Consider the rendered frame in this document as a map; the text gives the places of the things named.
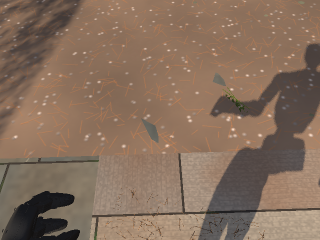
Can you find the robot left hand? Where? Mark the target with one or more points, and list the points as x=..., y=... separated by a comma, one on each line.
x=25, y=224

